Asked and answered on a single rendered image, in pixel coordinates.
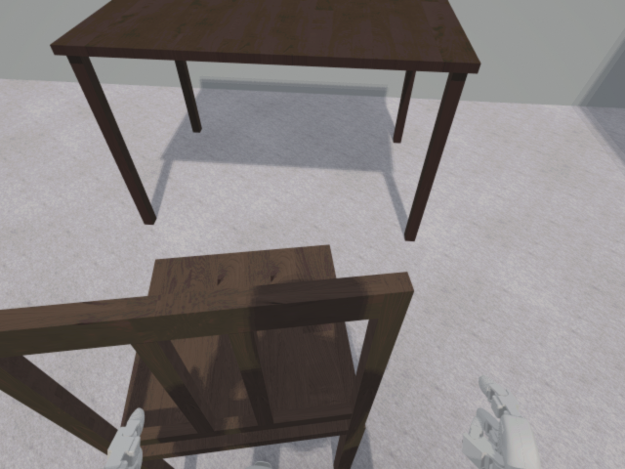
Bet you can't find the chair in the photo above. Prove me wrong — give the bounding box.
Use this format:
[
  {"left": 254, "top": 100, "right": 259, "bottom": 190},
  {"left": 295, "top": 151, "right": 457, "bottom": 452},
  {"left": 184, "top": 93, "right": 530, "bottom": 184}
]
[{"left": 0, "top": 244, "right": 414, "bottom": 469}]

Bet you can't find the left robot hand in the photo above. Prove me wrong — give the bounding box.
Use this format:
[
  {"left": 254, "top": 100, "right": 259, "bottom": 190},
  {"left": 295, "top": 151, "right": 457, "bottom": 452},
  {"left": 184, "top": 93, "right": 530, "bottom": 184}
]
[{"left": 101, "top": 408, "right": 145, "bottom": 469}]

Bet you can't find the table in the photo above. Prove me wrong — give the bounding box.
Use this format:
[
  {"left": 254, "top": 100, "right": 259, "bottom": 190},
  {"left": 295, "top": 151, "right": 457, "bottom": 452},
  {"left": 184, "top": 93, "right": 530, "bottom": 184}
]
[{"left": 50, "top": 0, "right": 480, "bottom": 241}]

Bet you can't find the right robot hand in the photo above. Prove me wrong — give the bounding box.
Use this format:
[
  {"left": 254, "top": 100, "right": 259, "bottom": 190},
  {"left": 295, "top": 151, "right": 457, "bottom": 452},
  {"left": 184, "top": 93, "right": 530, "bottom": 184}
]
[{"left": 462, "top": 375, "right": 541, "bottom": 469}]

